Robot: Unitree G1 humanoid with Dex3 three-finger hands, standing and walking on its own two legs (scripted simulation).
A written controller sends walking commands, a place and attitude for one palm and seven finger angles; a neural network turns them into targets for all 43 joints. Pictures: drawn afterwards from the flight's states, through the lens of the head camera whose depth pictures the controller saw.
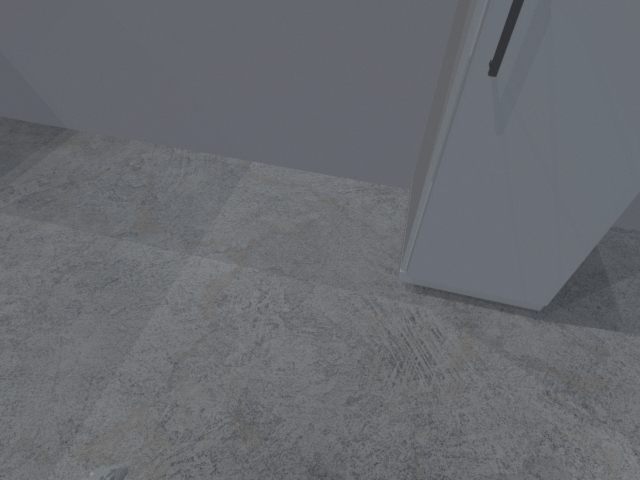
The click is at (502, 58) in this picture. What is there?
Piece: fridge door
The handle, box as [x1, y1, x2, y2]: [488, 0, 523, 76]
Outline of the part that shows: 523,0 513,0 493,59 490,60 490,68 488,75 496,75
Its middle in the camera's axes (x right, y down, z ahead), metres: +0.39 -0.47 +0.76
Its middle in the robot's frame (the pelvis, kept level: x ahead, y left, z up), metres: +0.93 -0.33 +0.26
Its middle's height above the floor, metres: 1.03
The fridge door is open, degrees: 0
